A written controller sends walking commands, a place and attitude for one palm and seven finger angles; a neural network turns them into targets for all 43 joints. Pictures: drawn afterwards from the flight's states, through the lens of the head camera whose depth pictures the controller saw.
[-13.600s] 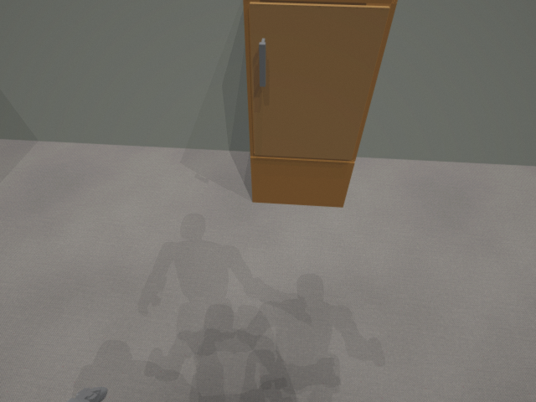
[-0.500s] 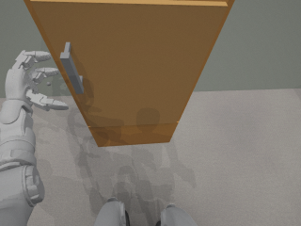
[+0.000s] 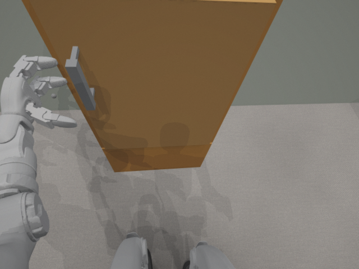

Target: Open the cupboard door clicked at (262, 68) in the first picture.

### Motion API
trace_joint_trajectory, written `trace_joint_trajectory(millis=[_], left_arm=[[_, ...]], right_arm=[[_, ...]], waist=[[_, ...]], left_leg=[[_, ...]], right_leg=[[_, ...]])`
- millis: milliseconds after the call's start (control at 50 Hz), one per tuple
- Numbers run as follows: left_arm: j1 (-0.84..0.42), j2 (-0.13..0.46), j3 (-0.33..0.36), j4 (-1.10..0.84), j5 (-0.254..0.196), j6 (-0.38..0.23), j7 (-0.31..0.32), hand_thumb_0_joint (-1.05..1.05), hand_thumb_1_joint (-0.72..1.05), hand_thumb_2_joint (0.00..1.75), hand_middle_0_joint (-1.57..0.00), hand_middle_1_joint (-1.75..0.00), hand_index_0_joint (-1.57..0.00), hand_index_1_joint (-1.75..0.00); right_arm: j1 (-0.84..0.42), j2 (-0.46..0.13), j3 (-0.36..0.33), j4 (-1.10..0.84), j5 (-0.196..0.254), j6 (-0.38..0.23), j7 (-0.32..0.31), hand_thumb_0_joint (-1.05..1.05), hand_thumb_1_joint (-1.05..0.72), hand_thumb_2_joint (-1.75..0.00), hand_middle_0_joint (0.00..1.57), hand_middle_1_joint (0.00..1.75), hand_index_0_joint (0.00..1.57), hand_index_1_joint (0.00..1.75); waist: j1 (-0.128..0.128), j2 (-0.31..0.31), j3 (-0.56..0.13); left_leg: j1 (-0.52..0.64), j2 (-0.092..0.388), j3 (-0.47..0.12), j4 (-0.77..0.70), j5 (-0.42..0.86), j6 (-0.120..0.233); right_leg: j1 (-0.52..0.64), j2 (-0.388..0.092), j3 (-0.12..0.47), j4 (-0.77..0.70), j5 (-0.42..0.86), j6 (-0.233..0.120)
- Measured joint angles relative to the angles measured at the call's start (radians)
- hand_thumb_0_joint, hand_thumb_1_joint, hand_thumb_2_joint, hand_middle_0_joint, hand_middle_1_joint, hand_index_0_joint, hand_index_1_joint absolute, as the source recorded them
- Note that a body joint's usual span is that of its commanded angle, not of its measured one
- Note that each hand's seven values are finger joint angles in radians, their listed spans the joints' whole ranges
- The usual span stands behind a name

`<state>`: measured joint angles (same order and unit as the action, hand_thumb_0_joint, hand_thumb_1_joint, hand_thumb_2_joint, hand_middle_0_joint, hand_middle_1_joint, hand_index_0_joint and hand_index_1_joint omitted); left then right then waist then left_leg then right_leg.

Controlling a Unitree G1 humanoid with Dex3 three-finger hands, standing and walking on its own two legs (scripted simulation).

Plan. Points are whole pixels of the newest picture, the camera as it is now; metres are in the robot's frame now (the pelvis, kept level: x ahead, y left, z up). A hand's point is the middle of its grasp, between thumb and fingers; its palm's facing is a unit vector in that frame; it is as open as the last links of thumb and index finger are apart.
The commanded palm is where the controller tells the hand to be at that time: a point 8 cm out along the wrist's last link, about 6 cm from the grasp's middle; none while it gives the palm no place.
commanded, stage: move the hooked fingers beside the handle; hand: left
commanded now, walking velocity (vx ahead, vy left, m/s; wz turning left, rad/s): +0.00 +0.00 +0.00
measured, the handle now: (83, 80) +0.51 +0.20 +0.07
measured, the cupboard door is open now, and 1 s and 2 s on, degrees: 0 0 0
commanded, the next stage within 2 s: slide the fingers in behind the handle in 0.34 s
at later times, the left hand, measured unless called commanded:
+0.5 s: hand (52, 101) +0.45 +0.25 +0.07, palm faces +0.06 -1.00 -0.01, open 14.0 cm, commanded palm +0.43 +0.29 +0.07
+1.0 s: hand (70, 97) +0.46 +0.22 +0.07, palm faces +0.05 -1.00 +0.00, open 14.0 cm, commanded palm +0.43 +0.26 +0.07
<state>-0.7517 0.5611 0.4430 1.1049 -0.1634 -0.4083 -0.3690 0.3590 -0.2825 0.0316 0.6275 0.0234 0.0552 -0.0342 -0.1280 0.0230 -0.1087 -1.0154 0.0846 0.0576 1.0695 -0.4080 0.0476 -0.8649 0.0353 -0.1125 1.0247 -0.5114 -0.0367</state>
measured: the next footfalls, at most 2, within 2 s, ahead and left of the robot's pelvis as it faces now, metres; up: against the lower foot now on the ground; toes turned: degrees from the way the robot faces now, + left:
none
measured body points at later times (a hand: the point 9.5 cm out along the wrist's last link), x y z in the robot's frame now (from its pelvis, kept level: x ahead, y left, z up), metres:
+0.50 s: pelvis +0.00 +0.01 +0.00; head +0.10 +0.03 +0.44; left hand +0.44 +0.30 +0.08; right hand +0.05 -0.26 -0.10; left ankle +0.05 +0.09 -0.66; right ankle -0.01 -0.10 -0.66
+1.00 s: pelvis +0.00 +0.01 +0.00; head +0.10 +0.03 +0.44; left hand +0.45 +0.27 +0.07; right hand +0.03 -0.26 -0.11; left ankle +0.05 +0.09 -0.66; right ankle -0.01 -0.10 -0.66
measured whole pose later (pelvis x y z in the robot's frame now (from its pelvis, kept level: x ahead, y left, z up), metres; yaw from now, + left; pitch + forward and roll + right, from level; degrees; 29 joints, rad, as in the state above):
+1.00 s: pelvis +0.00 +0.01 +0.00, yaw +0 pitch +19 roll -4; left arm -0.73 0.45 0.37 1.06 -0.16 -0.43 -0.26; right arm 0.37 -0.27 0.03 0.64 0.01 0.06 -0.01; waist -0.12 0.03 -0.12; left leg -0.99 0.07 0.06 1.06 -0.40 0.06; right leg -0.84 0.03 -0.10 1.02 -0.51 -0.03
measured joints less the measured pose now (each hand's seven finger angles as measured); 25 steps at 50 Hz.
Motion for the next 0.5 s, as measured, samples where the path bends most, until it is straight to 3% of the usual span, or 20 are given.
trace_joint_trajectory(millis=[200, 360, 500], left_arm=[[0.033, -0.012, 0.015, -0.029, 0.001, 0.002, 0.009, -0.01, -0.5, 0.3, -0.3, -1.2, -0.3, -1.2], [0.072, -0.041, -0.012, -0.064, -0.02, -0.009, 0.002, -0.01, -0.5, 0.3, -0.3, -1.2, -0.3, -1.2], [0.051, -0.051, -0.03, -0.033, -0.01, -0.015, 0.021, -0.01, -0.5, 0.3, -0.3, -1.2, -0.3, -1.2]], right_arm=[[-0.006, 0.007, 0.001, -0.022, -0.002, 0.007, 0.008, 0.01, -0.9, -0.9, 0.21, 0.3, 0.2, 0.3], [0.002, 0.009, -0.002, -0.013, 0.001, 0.017, 0.009, 0.01, -0.9, -0.9, 0.21, 0.3, 0.2, 0.3], [-0.01, 0.007, 0.001, -0.007, 0.001, 0.012, 0.005, 0.01, -0.9, -0.9, 0.21, 0.3, 0.2, 0.3]], waist=[[0.002, 0.0, -0.006], [0.018, 0.002, -0.009], [0.016, -0.001, -0.006]], left_leg=[[0.019, 0.0, 0.011, -0.01, -0.006, 0.004], [0.041, -0.006, 0.009, -0.02, -0.004, 0.006], [0.039, -0.01, 0.003, -0.016, 0.001, 0.008]], right_leg=[[0.015, 0.0, 0.012, -0.011, 0.0, 0.005], [0.04, -0.004, 0.01, -0.024, 0.002, 0.008], [0.041, -0.007, 0.004, -0.019, 0.003, 0.009]])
